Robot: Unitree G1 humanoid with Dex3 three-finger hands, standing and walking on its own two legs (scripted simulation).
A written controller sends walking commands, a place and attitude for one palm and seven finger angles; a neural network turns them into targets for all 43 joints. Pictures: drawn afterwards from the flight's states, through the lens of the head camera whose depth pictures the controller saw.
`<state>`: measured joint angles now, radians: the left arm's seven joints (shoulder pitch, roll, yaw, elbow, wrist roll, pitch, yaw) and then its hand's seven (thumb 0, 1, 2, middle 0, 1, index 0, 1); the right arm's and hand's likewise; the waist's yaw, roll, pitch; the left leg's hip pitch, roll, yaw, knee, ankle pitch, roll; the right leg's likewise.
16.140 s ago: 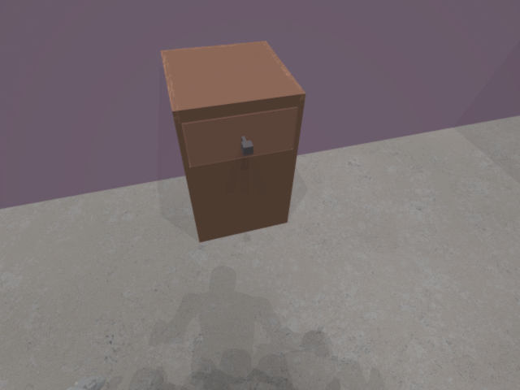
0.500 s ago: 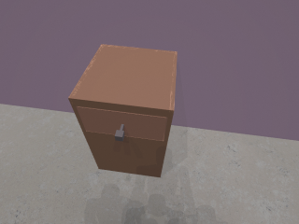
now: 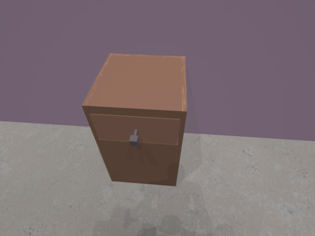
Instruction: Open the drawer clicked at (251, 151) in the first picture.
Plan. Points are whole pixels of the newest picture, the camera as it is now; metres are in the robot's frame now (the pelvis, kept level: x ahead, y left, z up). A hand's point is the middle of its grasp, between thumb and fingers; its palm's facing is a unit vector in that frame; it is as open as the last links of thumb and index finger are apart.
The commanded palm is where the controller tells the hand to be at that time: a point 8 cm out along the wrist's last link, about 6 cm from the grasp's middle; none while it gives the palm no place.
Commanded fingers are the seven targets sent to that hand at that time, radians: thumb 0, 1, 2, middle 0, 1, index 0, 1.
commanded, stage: come to a stop and stand still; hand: left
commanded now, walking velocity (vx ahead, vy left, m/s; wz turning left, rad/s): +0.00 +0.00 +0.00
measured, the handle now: (134, 137) +0.56 +0.14 -0.20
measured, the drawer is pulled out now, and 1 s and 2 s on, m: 0.00 0.00 0.00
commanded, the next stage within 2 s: look again from close up in 0.12 s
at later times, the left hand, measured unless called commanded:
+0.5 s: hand out of the picture +0.02 +0.14 -0.17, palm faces +0.01 -0.99 -0.16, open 7.3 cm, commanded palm none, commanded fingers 0.00 0.90 0.90 -0.20 -0.30 -0.20 -0.30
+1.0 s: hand (102, 199) +0.23 +0.17 -0.05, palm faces -0.06 -0.68 -0.73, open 7.5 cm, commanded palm +0.16 +0.19 -0.04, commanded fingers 0.00 0.64 0.79 -0.22 -0.47 -0.22 -0.47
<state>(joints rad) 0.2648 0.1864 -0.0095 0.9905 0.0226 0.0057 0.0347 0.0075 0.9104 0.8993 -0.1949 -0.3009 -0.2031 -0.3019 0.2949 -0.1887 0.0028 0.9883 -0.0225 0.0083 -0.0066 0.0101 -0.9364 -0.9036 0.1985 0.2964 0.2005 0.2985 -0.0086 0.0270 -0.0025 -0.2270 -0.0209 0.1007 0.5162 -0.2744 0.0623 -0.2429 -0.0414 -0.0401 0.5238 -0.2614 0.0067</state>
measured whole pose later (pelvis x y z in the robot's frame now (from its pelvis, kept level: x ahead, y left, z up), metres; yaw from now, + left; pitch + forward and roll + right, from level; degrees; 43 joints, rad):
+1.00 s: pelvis +0.04 -0.04 -0.01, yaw +0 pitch +5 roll +2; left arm 0.36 0.27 -0.08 0.16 0.39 0.08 0.25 0.03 0.87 0.87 -0.20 -0.35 -0.21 -0.35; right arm 0.27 -0.25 -0.03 0.85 0.00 -0.23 -0.08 0.02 -0.93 -0.90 0.20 0.30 0.20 0.30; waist -0.01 0.07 -0.06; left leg -0.30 -0.01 0.08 0.55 -0.33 0.01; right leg -0.35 -0.03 -0.05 0.63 -0.37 -0.03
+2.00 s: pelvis +0.00 +0.01 -0.01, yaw -5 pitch +4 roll +0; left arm 0.07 0.38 -0.09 0.08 1.00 0.09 0.32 0.00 -0.30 0.38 -0.30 -1.08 -0.31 -1.08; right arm 0.13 -0.25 -0.04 0.62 -0.02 0.07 -0.03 0.02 -0.91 -0.90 0.20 0.30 0.20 0.30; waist 0.06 0.06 -0.07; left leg -0.39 -0.06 -0.01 0.68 -0.35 0.04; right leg -0.43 -0.01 0.05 0.67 -0.31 0.02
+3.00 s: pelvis +0.02 -0.03 +0.00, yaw -4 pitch +5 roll +0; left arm -0.18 0.43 -0.11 0.29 0.99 0.00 0.11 0.00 -0.49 0.30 -0.31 -1.20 -0.32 -1.20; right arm 0.11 -0.24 -0.01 0.62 0.00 0.11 -0.05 0.01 -0.91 -0.90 0.20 0.30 0.20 0.30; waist 0.06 0.05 -0.04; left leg -0.33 -0.02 -0.05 0.55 -0.31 0.00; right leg -0.37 0.02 0.01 0.57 -0.29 -0.02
